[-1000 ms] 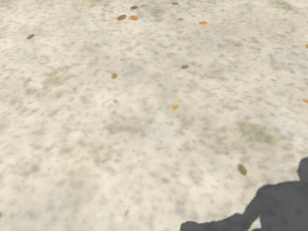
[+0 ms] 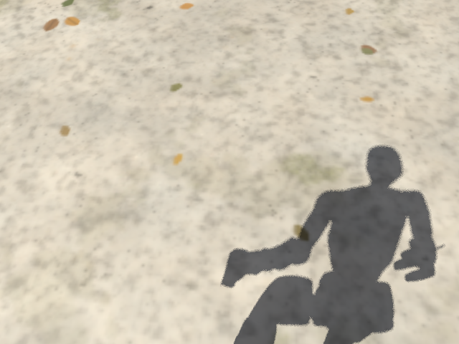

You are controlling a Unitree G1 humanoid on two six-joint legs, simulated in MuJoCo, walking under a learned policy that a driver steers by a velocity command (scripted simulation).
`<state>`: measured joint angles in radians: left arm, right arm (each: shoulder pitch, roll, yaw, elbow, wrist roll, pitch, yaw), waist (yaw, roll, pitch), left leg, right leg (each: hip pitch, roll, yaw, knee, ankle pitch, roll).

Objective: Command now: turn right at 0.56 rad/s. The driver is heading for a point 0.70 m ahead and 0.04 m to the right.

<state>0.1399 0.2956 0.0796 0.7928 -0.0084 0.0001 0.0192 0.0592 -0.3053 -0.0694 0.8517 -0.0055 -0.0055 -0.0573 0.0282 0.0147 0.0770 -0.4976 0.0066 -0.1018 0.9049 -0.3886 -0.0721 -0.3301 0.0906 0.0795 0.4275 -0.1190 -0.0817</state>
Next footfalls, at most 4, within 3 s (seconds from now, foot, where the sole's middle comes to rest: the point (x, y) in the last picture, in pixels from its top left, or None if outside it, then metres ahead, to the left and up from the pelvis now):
0.20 left None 0.09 0.15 -0.78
0.66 right None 0.12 -0.16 -0.78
1.16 left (282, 314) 0.51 -0.07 -0.78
1.62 right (357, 294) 0.57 -0.29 -0.78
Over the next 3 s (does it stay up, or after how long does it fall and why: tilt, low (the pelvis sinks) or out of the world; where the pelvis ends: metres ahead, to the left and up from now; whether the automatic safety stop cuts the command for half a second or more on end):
stays up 0.54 -0.07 0.00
